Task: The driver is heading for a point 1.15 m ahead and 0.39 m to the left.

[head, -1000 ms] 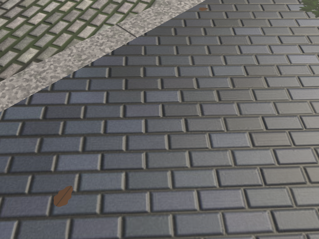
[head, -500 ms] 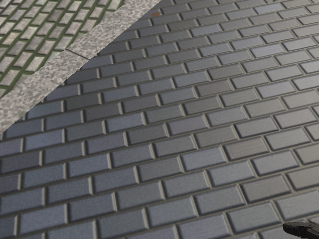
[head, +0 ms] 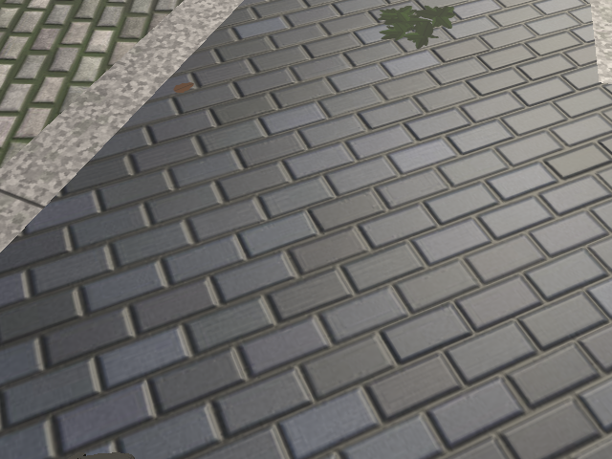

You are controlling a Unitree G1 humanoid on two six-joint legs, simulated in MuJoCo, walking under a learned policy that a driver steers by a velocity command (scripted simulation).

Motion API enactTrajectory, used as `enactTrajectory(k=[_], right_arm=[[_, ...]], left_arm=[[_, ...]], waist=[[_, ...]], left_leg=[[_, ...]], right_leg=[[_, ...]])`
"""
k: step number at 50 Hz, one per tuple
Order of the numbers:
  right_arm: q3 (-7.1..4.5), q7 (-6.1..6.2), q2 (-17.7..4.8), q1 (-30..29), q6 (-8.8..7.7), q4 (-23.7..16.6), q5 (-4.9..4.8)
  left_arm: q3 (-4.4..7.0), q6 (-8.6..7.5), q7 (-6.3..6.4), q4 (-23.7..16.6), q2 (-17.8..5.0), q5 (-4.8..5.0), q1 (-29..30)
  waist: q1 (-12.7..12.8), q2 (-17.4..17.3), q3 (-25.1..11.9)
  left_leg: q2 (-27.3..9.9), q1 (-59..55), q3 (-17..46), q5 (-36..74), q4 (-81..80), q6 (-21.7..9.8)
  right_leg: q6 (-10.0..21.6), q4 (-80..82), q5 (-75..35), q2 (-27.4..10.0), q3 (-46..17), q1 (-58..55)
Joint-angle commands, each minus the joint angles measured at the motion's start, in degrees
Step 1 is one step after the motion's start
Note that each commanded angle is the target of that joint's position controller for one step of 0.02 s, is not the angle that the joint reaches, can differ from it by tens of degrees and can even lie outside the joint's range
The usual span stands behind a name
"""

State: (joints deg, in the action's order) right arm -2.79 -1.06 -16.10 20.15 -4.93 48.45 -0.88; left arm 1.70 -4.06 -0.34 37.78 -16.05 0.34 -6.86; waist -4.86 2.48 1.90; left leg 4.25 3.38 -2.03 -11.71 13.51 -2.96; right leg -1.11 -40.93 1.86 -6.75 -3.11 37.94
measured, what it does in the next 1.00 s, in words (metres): walks ahead, turning left: right foot, then left foot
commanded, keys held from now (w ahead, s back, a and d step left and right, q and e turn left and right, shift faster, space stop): w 0.24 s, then w+q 0.76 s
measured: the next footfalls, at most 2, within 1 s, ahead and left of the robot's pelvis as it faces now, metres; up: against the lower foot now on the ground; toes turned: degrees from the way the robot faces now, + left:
right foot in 0.16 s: +0.27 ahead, -0.15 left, +0.00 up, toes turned -1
left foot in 0.70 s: +0.55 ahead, +0.11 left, +0.00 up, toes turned +14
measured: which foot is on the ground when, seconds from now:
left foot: down 0.00-0.18, up 0.20-0.68, down 0.70-1.00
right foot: up 0.00-0.14, down 0.16-0.68, up 0.70-1.00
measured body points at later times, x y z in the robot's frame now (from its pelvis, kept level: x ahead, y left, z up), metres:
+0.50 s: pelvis +0.29 -0.06 +0.00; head +0.31 -0.06 +0.45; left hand +0.31 +0.23 -0.12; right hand +0.47 -0.30 -0.11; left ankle +0.44 +0.13 -0.68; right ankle +0.23 -0.15 -0.75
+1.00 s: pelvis +0.57 +0.04 +0.00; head +0.60 +0.07 +0.45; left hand +0.67 +0.36 -0.09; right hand +0.74 -0.20 -0.10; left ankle +0.51 +0.10 -0.75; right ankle +0.79 -0.08 -0.69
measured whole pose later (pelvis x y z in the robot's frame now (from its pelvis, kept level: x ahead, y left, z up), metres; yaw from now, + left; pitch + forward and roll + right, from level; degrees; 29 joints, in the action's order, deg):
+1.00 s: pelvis +0.57 +0.04 +0.00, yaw +23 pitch +2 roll +0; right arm -3.7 0.3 -16.4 18.7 -2.2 41.1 -1.0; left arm 2.5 -5.6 -0.1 39.2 -17.2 -0.8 -4.4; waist -3.4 1.7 2.1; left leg 6.6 9.4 6.6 -12.0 20.0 -5.2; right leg -4.1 -42.1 3.7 -5.0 -5.6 37.9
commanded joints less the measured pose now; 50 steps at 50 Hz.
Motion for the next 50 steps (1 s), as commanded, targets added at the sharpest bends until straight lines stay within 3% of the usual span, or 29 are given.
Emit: enactTrajectory(k=[1, 4, 6, 7, 8, 9, 10, 11, 12, 13, 14, 15, 17, 20, 25, 29, 32, 33, 34, 35, 36, 37, 38, 39, 40, 42, 44, 47, 50], right_arm=[[-2.26, 0.27, -10.41, -0.05, -0.26, -2.87, -0.57], [-2.51, 0.54, -11.21, 1.56, 0.96, -1.70, -0.74], [-2.73, 0.87, -12.05, 0.57, 1.68, -1.54, -0.70], [-2.40, 1.00, -11.37, -0.04, 1.98, -1.65, -0.58], [-1.27, 1.19, -8.87, -0.15, 1.91, -2.65, 0.37], [0.74, 0.92, -2.87, 6.03, 0.85, -4.67, 0.81], [0.49, 0.58, -4.96, 4.84, -0.32, -3.84, 0.22], [-0.84, 0.16, -9.49, 0.11, -0.89, -5.09, -1.34], [-0.71, 0.10, -9.24, -3.73, -1.11, -6.06, -1.45], [-0.75, 0.16, -8.56, -5.21, -0.86, -6.16, -0.74], [-1.01, 0.24, -7.99, -4.43, -0.10, -5.70, -0.36], [-0.84, 0.22, -6.90, -2.87, 0.69, -5.19, -0.55], [-0.64, 0.49, -5.30, -2.37, 1.94, -4.80, -0.61], [-0.74, 0.70, -4.69, -6.50, 2.30, -6.12, -0.35], [0.00, -0.82, -2.68, -14.98, 1.60, -8.86, -0.11], [0.00, -2.06, -2.88, -19.93, 1.66, -12.27, -0.15], [-1.02, -2.78, -4.76, -17.90, 1.91, -13.74, -0.09], [-2.01, -2.71, -6.39, -13.21, 2.12, -13.03, -0.12], [-3.68, -2.21, -9.06, -4.53, 2.24, -10.99, -0.33], [-5.57, -1.03, -13.81, 4.80, 2.82, -9.19, -0.47], [-6.20, -0.71, -19.20, 3.39, 2.52, -9.60, -0.90], [-4.85, -0.73, -14.12, 5.35, 2.04, -10.79, -0.61], [-4.12, -0.65, -11.50, 3.26, 1.55, -10.49, -0.13], [-3.76, -0.53, -10.33, -0.22, 1.32, -10.93, -0.24], [-3.26, -0.40, -8.68, -3.89, 1.38, -11.73, -0.14], [-2.78, 0.01, -7.51, -6.81, 1.42, -13.25, 0.74], [-3.05, 0.57, -8.39, -6.62, 1.26, -12.94, 0.39], [-3.62, 1.60, -10.19, -4.76, 1.51, -11.98, -0.09], [-3.74, 2.08, -10.50, -1.96, 2.17, -10.90, -0.38]], left_arm=[[0.54, -1.19, -0.78, -4.71, -2.79, 0.58, 5.39], [1.15, -1.46, -1.62, -6.03, -4.20, 0.68, 7.58], [2.04, -1.54, -1.77, -5.21, -5.88, 0.49, 3.40], [3.25, -1.48, -1.49, -3.13, -7.82, 0.24, -3.64], [4.53, -1.26, -0.95, -1.06, -11.01, -0.15, -13.20], [6.00, -0.89, -0.65, -0.24, -17.57, -1.13, -18.87], [4.98, -0.68, -0.87, 0.16, -13.27, -0.24, -20.61], [3.80, -0.68, -0.89, 0.03, -10.29, -0.01, -16.70], [3.29, -0.61, -0.85, -0.42, -8.88, 0.00, -12.98], [2.79, -0.64, -0.99, -0.38, -7.23, -0.27, -9.82], [2.36, -1.04, -1.06, -0.52, -5.80, -0.78, -7.72], [2.52, -1.49, -1.09, -0.20, -5.97, -0.95, -6.66], [2.86, -2.56, -1.03, 1.08, -6.26, -0.92, -6.34], [3.32, -2.98, -0.37, 2.95, -7.19, -1.36, -7.50], [3.69, -2.50, 0.49, 5.07, -8.81, -0.77, -9.49], [4.30, -0.87, 0.80, 7.41, -9.90, 0.22, -12.37], [4.97, 0.62, 1.55, 7.38, -11.86, 0.61, -11.17], [5.14, 1.19, 1.92, 7.15, -12.49, 0.57, -10.66], [4.92, 1.63, 2.28, 6.77, -12.22, 0.62, -9.85], [3.97, 1.22, 2.55, 5.62, -10.27, -0.35, -10.86], [1.22, -0.57, 1.24, 2.79, -1.80, -1.98, -17.10], [1.89, -2.82, 0.25, 2.64, -6.68, 0.08, -10.95], [2.51, -4.01, -0.25, 0.71, -9.11, 2.07, -5.38], [2.17, -4.62, 0.01, 0.30, -8.34, 1.41, -4.01], [2.49, -4.63, 0.43, 0.60, -8.51, -0.22, -3.51], [2.95, -3.38, 0.42, 0.52, -8.47, -1.03, -5.47], [2.58, -2.24, 0.50, 0.46, -6.82, -1.35, -5.79], [1.64, -1.83, 0.57, -1.31, -4.60, -1.50, 0.37], [1.19, -2.32, -0.08, -2.61, -3.80, -0.78, 6.57]], waist=[[-0.11, -5.27, 0.97], [0.34, -5.98, 1.32], [3.57, -6.92, -1.04], [7.43, -6.21, -5.40], [11.55, -4.12, -12.92], [10.11, 9.39, -21.63], [11.38, 11.72, -24.93], [11.07, 7.39, -15.70], [9.78, 3.85, -10.12], [8.11, 1.31, -6.00], [6.19, 1.80, -4.09], [4.97, 3.68, -3.75], [4.09, 2.95, -2.46], [4.85, 0.87, -0.54], [8.23, -0.10, 1.82], [9.57, -0.46, 3.44], [6.89, 1.90, 0.23], [4.10, 2.68, -3.05], [-0.76, 1.61, -7.71], [-4.47, -4.20, -13.55], [2.74, -18.27, -19.03], [-2.11, -11.72, -24.01], [-2.72, -9.19, -15.45], [-0.25, -4.02, -10.51], [2.03, -2.40, -6.96], [5.18, -4.28, -5.44], [5.93, -4.24, -4.19], [4.12, -4.87, -2.15], [1.27, -6.47, -2.04]], left_leg=[[-14.70, 4.01, 7.17, 12.79, -4.95, -8.88], [-17.67, -2.63, 8.52, 15.21, -1.51, -7.50], [-17.78, -4.96, 7.82, 25.40, 4.38, -6.00], [-15.40, -3.55, 5.55, 32.82, 13.07, -4.65], [-12.73, 4.14, 3.30, 27.34, 26.61, -2.62], [-3.80, 27.38, 0.13, 3.07, 49.83, 1.86], [-1.94, 36.02, 7.63, -20.90, 57.85, 1.85], [-5.46, 41.19, 8.27, -18.24, 61.30, 1.19], [-8.20, 40.99, 6.54, -13.14, 59.47, 0.91], [-9.98, 39.36, 5.93, -9.54, 55.98, 1.28], [-11.67, 35.91, 6.45, -6.40, 53.42, 1.56], [-12.08, 32.76, 6.57, -4.85, 52.53, 2.26], [-11.93, 32.06, 7.22, -2.18, 50.48, 3.45], [-11.22, 35.86, 8.85, 6.16, 42.79, 4.23], [-9.68, 33.69, 4.44, 18.24, 26.95, 3.16], [-8.88, 37.25, 2.48, 12.99, 21.86, 0.88], [-5.07, 31.32, -2.09, 3.96, 21.26, -2.05], [-2.71, 24.83, -3.74, 1.73, 21.31, -3.40], [-0.25, 12.38, -4.12, 4.26, 18.21, -5.44], [-6.69, -5.76, 7.54, 5.60, 17.27, -9.03], [-21.01, -25.15, 40.33, -3.40, 12.33, -20.48], [-22.96, -28.11, 49.14, -9.60, 5.10, -21.11], [-21.31, -22.43, 40.50, -5.72, 3.87, -18.16], [-18.87, -14.00, 34.00, -0.06, 3.89, -16.20], [-16.78, -6.05, 28.93, 6.72, 3.18, -14.99], [-14.61, 2.24, 25.03, 14.55, 0.81, -15.06], [-13.53, 7.25, 21.44, 19.10, -0.32, -15.22], [-10.04, 11.66, 16.71, 17.83, -0.47, -12.69], [-8.30, 13.00, 16.32, 11.86, 0.83, -10.01]], right_leg=[[0.15, 6.91, -6.75, 2.23, 2.29, -6.13], [2.19, 10.75, -1.69, 3.15, 1.95, -5.27], [4.05, 12.88, 1.93, 4.89, 3.38, -11.49], [5.69, 14.36, 1.65, 6.46, 4.95, -21.43], [8.50, 11.90, 0.19, 1.58, 0.34, -36.78], [17.74, 13.71, 8.16, -13.48, -25.49, -59.00], [19.89, 21.81, 14.75, -16.00, -39.66, -61.13], [17.09, 22.77, 17.38, -14.19, -31.82, -54.73], [15.57, 23.71, 13.87, -11.71, -24.36, -46.80], [14.74, 25.66, 9.38, -9.64, -18.68, -39.64], [13.84, 28.02, 6.48, -7.93, -14.56, -34.40], [14.17, 29.88, 4.47, -7.63, -12.28, -30.83], [14.42, 32.40, -0.02, -7.21, -6.83, -27.89], [13.46, 33.85, -4.35, -6.72, -0.55, -29.25], [10.99, 34.96, -5.02, -6.00, 7.40, -32.32], [9.96, 31.35, -9.68, -8.86, 9.34, -41.66], [7.99, 22.07, -33.02, -9.37, 11.72, -45.49], [7.12, 14.77, -41.73, -8.69, 12.74, -45.16], [5.37, 3.18, -42.69, -6.52, 14.49, -40.84], [2.93, -14.13, -25.92, -4.03, 14.58, -26.85], [-0.79, -33.81, 29.53, 8.66, 8.91, -0.60], [0.14, -39.28, 32.01, 8.44, -2.81, 6.14], [1.40, -37.94, 26.57, 5.69, -2.86, 10.11], [1.90, -32.98, 21.69, 3.22, -2.41, 8.38], [1.39, -27.94, 19.26, 1.69, -2.02, 4.87], [0.09, -23.83, 16.97, 0.58, -2.17, -1.27], [-1.76, -18.86, 15.29, 0.75, -0.70, -2.65], [-3.46, -5.93, 4.06, 2.56, 0.50, -4.26], [-3.58, 5.82, -6.41, 5.78, 1.03, -9.39]])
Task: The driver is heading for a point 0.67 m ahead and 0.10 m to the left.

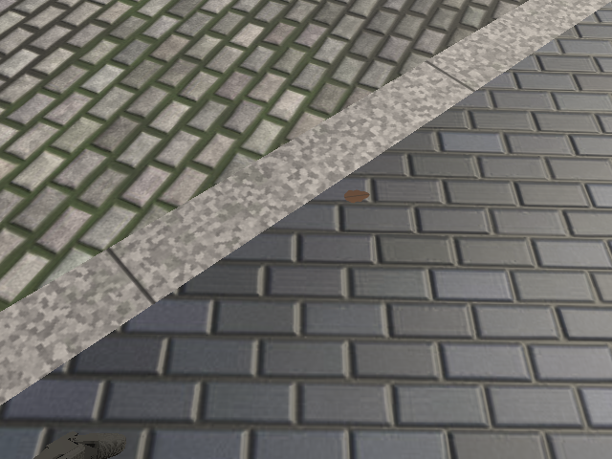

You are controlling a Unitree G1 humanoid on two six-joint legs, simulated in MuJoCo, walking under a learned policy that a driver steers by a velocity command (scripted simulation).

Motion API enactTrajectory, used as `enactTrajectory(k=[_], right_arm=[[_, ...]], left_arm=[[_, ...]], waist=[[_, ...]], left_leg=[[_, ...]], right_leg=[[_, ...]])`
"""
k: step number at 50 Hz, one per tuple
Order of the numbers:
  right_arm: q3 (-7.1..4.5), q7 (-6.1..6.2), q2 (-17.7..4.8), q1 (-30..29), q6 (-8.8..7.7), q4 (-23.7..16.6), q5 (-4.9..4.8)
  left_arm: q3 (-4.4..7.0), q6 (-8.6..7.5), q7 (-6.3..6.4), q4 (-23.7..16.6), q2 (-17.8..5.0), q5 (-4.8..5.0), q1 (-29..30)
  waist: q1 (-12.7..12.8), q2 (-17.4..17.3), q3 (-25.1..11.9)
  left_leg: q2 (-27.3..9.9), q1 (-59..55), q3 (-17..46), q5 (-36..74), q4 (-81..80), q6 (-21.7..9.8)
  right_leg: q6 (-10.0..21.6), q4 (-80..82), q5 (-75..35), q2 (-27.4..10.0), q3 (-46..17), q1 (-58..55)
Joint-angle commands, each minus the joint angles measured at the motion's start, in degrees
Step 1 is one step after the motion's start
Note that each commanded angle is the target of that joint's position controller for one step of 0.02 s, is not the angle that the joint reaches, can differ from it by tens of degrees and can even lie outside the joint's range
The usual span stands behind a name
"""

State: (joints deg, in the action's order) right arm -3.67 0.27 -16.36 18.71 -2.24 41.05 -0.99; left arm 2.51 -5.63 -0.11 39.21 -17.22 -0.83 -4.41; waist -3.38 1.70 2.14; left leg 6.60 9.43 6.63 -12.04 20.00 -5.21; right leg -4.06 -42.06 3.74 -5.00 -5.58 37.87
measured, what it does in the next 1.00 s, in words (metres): walks ahead, turning left: right foot, then left foot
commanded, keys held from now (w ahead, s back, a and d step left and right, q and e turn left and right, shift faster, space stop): w+q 0.72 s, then w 0.08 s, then w+e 0.02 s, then no key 0.18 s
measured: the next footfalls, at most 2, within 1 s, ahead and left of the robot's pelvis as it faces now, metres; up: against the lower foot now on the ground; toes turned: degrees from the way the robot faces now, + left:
right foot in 0.16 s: +0.28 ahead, -0.14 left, +0.00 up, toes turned +10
left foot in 0.68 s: +0.48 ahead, +0.19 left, +0.00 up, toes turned +27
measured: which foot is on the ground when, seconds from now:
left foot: down 0.00-0.18, up 0.20-0.66, down 0.68-1.00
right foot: up 0.00-0.14, down 0.16-0.68, up 0.70-1.00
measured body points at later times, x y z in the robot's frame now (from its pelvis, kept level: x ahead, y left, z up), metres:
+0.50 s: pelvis +0.27 -0.03 +0.00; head +0.30 -0.02 +0.45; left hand +0.22 +0.26 -0.12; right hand +0.53 -0.22 -0.09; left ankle +0.36 +0.16 -0.68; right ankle +0.24 -0.15 -0.75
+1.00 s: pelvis +0.51 +0.12 +0.00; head +0.53 +0.15 +0.45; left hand +0.54 +0.44 -0.10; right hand +0.72 -0.08 -0.11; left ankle +0.44 +0.17 -0.75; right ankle +0.74 +0.06 -0.69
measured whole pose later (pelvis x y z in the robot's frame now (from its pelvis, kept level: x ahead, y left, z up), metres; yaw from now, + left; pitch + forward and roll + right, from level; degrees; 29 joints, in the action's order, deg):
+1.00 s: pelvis +0.51 +0.12 +0.00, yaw +31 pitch +1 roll +1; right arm -2.7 0.3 -15.1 16.7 -2.6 41.5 0.1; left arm 2.4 -5.0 -0.8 42.4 -17.3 -0.6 -5.6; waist -2.7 2.7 3.2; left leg 6.0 6.8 2.2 -11.6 17.7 -4.7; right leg -2.9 -41.5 -0.5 -5.7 -2.4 37.7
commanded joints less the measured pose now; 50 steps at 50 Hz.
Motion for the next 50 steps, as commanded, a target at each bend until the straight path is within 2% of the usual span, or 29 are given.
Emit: enactTrajectory(k=[1, 5, 7, 8, 9, 10, 11, 12, 13, 14, 15, 17, 20, 25, 29, 31, 32, 33, 34, 35, 36, 37, 38, 39, 40, 41, 45, 48, 50], right_arm=[[-2.92, 0.79, -10.38, 0.64, -0.37, -3.00, -0.39], [-2.88, 1.04, -9.58, 1.91, 0.22, -2.24, -0.61], [-2.64, 0.95, -8.51, 0.39, 0.47, -2.74, -0.38], [-1.66, 0.68, -5.84, 0.21, 0.30, -3.41, 0.01], [-0.50, 0.62, -2.23, 4.82, -0.02, -4.73, -0.22], [-0.06, 0.68, -3.25, 8.35, -0.38, -5.64, -1.07], [-1.36, 0.68, -8.60, 5.48, -0.22, -4.58, -1.44], [-1.79, 0.65, -9.89, 0.33, 0.13, -5.36, -0.91], [-1.85, 0.55, -9.22, -2.15, 0.28, -6.09, -0.31], [-2.08, 0.36, -8.38, -3.27, 0.50, -6.38, 0.02], [-1.95, 0.05, -7.17, -2.37, 0.81, -6.57, -0.48], [-1.54, -0.23, -5.08, -2.73, 1.38, -6.86, -0.67], [-1.09, -0.38, -3.90, -5.80, 1.50, -8.06, -0.19], [-0.33, -2.05, -2.51, -13.28, 0.53, -9.43, -0.29], [-0.44, -3.26, -3.01, -18.05, 0.57, -11.76, -0.51], [-1.35, -3.46, -4.75, -16.48, 0.87, -12.17, -0.11], [-2.25, -3.35, -6.34, -12.81, 1.15, -11.56, 0.06], [-3.74, -3.00, -8.66, -4.51, 1.42, -9.43, -0.07], [-5.69, -2.01, -12.44, 6.06, 1.95, -6.59, -0.37], [-6.45, -1.22, -19.22, 5.27, 1.67, -6.58, -1.05], [-5.30, -1.63, -16.49, 6.86, 0.50, -8.94, -0.60], [-3.99, -1.88, -12.08, 5.07, -0.39, -7.78, -0.03], [-3.32, -1.84, -10.18, 2.20, -0.86, -7.42, -0.10], [-2.60, -1.72, -8.31, -2.00, -0.99, -7.69, 0.14], [-1.75, -1.62, -6.21, -4.72, -1.12, -8.19, 0.85], [-1.62, -1.41, -6.52, -5.81, -1.31, -8.26, 1.46], [-1.77, -0.37, -8.05, -5.77, -1.97, -5.44, 1.32], [-1.61, 0.48, -8.05, -4.36, -1.27, -3.53, 1.04], [-1.52, 0.68, -8.31, -2.00, -0.87, -1.82, 0.98]], left_arm=[[0.51, -0.92, -0.53, -4.50, -3.04, 0.77, 5.50], [1.77, -1.72, -1.22, -5.02, -5.95, 1.29, 5.65], [2.84, -2.23, -0.96, -3.50, -7.27, 1.21, -0.62], [3.69, -2.53, -0.58, -2.70, -9.19, 0.35, -6.93], [4.83, -2.39, -0.12, -2.01, -13.76, -0.91, -14.39], [5.08, -1.52, -0.67, -0.09, -13.42, 0.24, -17.67], [3.76, -1.19, -0.62, -1.16, -8.44, 1.01, -14.87], [3.13, -0.62, -0.32, -1.55, -6.42, 0.82, -12.42], [2.65, -0.33, -0.24, -1.35, -5.40, 0.42, -9.97], [2.18, -0.31, -0.15, -1.01, -4.05, 0.13, -8.52], [2.15, -0.45, -0.07, -0.62, -4.14, -0.06, -7.75], [2.40, -0.94, -0.11, 0.38, -4.23, 0.47, -7.69], [3.24, -1.16, -0.03, 1.96, -6.50, 0.44, -8.48], [3.68, -0.25, 0.27, 3.91, -8.50, 0.96, -9.68], [4.34, 0.92, 0.26, 5.74, -10.53, 2.13, -12.25], [4.88, 1.60, 0.48, 5.90, -12.23, 2.75, -11.97], [5.15, 2.00, 0.66, 5.85, -13.09, 3.06, -11.77], [4.99, 2.38, 0.85, 5.64, -12.87, 3.33, -10.97], [4.11, 2.26, 1.14, 5.05, -10.85, 2.35, -11.64], [1.29, 1.30, 0.51, 1.70, -2.13, -0.74, -16.21], [1.22, -0.85, -0.21, 0.53, -5.39, 0.96, -12.72], [2.22, -1.91, -0.75, -0.54, -9.19, 3.44, -7.44], [1.75, -2.47, -0.70, -0.62, -8.39, 3.31, -6.61], [1.79, -2.49, -0.27, 0.28, -8.07, 1.80, -6.49], [2.09, -1.87, -0.10, 1.02, -8.15, 0.84, -6.95], [2.11, -1.11, -0.35, 1.48, -7.95, 1.08, -9.22], [1.32, 0.51, 0.01, 1.46, -4.83, -0.07, -7.42], [0.35, 0.19, -0.60, 0.80, -2.53, -0.01, -2.50], [0.37, -0.07, -1.22, 0.32, -2.77, 0.45, 0.00]], waist=[[-0.75, -6.00, -2.23], [0.30, -7.84, -2.43], [4.01, -8.90, -4.23], [7.10, -7.03, -9.80], [7.59, 3.66, -18.83], [6.61, 17.69, -22.23], [7.62, 9.75, -14.43], [8.05, 5.20, -8.41], [7.00, 2.82, -4.31], [5.91, 2.84, -2.08], [4.66, 5.24, -1.36], [4.34, 5.27, -0.71], [4.63, 2.71, -0.49], [7.27, 1.55, 0.89], [8.01, 1.73, 2.62], [5.83, 3.10, 0.63], [3.30, 3.83, -2.06], [-1.67, 2.87, -6.36], [-6.41, -0.53, -11.58], [0.15, -17.33, -14.96], [-2.98, -13.63, -25.62], [-4.11, -8.93, -17.63], [-1.99, -6.06, -11.83], [0.48, -2.95, -8.16], [2.31, -2.72, -6.03], [3.97, -5.57, -6.29], [4.64, -3.29, -2.98], [2.29, -4.56, -3.49], [0.73, -5.03, -4.23]], left_leg=[[-11.21, 6.21, 9.01, 10.56, -5.07, -7.42], [-14.07, -0.84, 16.22, 7.12, 1.23, -5.84], [-12.70, -0.81, 17.01, 10.05, 6.79, -4.07], [-9.72, 2.32, 14.29, 9.78, 16.66, -2.20], [-2.93, 17.44, 7.03, -3.22, 35.40, 1.79], [-1.92, 31.07, 3.44, -22.61, 48.82, 3.52], [-5.62, 35.73, 4.57, -18.68, 54.22, 4.09], [-7.50, 36.13, 2.28, -14.06, 55.26, 4.44], [-9.14, 34.72, 1.34, -10.63, 53.21, 4.68], [-10.78, 32.96, 1.27, -8.30, 50.67, 4.57], [-11.95, 30.54, 0.66, -6.97, 49.35, 4.71], [-12.76, 29.97, -0.60, -5.48, 46.67, 5.23], [-13.49, 32.42, -0.85, -0.05, 40.00, 6.13], [-12.42, 29.08, -4.95, 12.62, 24.22, 5.27], [-11.15, 27.91, -7.74, 9.40, 17.50, 2.92], [-8.15, 22.88, -10.56, 3.51, 16.06, 0.64], [-5.88, 17.24, -12.19, 0.99, 15.60, -0.80], [-3.29, 5.76, -13.28, 3.44, 12.30, -2.81], [-4.84, -12.00, -7.72, 5.02, 11.36, -5.40], [-20.38, -30.55, 22.69, -0.61, 8.20, -14.62], [-26.34, -34.72, 43.11, -12.98, -1.68, -20.26], [-24.89, -29.97, 34.42, -10.85, -3.43, -16.44], [-22.62, -21.66, 26.63, -6.19, -3.35, -14.09], [-20.47, -13.38, 20.80, 1.02, -3.43, -12.13], [-18.22, -7.78, 16.12, 8.06, -4.90, -10.66], [-18.83, -4.32, 14.73, 13.00, -5.92, -11.48], [-15.84, 3.13, 3.30, 37.92, -6.31, -10.37], [-11.89, 3.93, -2.40, 37.47, -5.23, -6.74], [-12.84, 1.90, -1.40, 33.49, -4.72, -5.96]], right_leg=[[-0.47, 8.80, -9.17, 4.62, 3.11, -10.20], [1.95, 13.97, -3.31, 4.92, 0.43, -11.85], [4.49, 17.02, -0.95, 5.08, 1.84, -20.26], [7.27, 16.40, -0.21, 0.68, -1.28, -31.74], [14.03, 16.81, 5.90, -11.94, -18.43, -52.38], [19.29, 22.80, 21.10, -19.80, -39.60, -59.09], [17.37, 25.01, 29.39, -18.28, -36.12, -53.16], [15.13, 25.37, 25.40, -15.90, -27.21, -46.27], [14.34, 26.69, 18.25, -13.43, -20.47, -39.49], [13.55, 28.24, 13.23, -11.14, -15.19, -35.15], [13.56, 29.63, 10.39, -10.29, -11.80, -31.96], [14.34, 31.88, 5.43, -9.59, -6.34, -30.06], [15.48, 33.32, -1.73, -10.51, -0.81, -31.83], [13.28, 33.34, -6.75, -8.87, 9.14, -34.38], [11.85, 31.33, -11.44, -10.93, 12.36, -40.05], [10.72, 25.14, -28.37, -11.19, 14.62, -42.53], [10.05, 18.62, -37.73, -10.80, 15.85, -42.78], [8.62, 7.80, -41.28, -9.23, 17.79, -39.63], [6.31, -7.92, -30.24, -7.14, 18.10, -27.48], [2.65, -28.97, 24.52, 3.06, 15.95, -1.11], [2.68, -38.25, 31.72, 6.66, 1.53, 6.21], [3.75, -37.76, 25.54, 3.16, 0.29, 11.09], [4.59, -32.70, 20.35, 0.53, 1.07, 9.57], [4.29, -27.78, 17.03, -1.59, 1.39, 5.72], [4.32, -24.74, 14.28, -2.98, 1.31, 1.56], [3.64, -23.97, 13.22, -3.39, 1.46, -1.43], [0.37, -13.47, 7.31, -1.87, 4.21, -4.42], [0.79, 0.76, -6.98, 0.81, 5.76, -9.41], [1.40, 6.21, -13.19, 2.39, 5.43, -11.75]])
